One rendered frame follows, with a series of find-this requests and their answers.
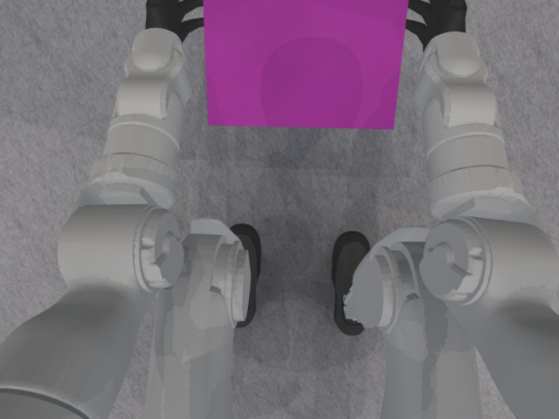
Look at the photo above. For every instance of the left robot thigh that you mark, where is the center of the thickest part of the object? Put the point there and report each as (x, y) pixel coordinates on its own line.
(189, 374)

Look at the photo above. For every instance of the right robot hand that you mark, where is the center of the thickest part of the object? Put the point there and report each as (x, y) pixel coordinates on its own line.
(440, 16)

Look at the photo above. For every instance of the robot left forearm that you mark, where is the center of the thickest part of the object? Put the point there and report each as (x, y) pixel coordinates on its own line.
(144, 135)

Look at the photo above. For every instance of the left robot upper arm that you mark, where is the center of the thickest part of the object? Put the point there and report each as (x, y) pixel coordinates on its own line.
(70, 361)

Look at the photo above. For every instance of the right robot upper arm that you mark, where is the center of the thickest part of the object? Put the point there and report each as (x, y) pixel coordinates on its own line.
(498, 278)

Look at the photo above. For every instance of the robot thigh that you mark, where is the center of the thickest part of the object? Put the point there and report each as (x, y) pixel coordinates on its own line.
(431, 370)
(189, 374)

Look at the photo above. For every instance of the left robot hand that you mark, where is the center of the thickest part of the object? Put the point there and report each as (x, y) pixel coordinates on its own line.
(168, 14)

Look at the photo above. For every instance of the right robot thigh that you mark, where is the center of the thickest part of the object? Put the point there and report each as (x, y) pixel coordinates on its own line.
(431, 370)

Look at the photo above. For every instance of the robot right forearm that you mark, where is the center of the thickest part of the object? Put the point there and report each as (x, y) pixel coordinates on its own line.
(463, 141)

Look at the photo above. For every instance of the carton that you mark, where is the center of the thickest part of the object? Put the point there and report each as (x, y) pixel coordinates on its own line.
(303, 63)

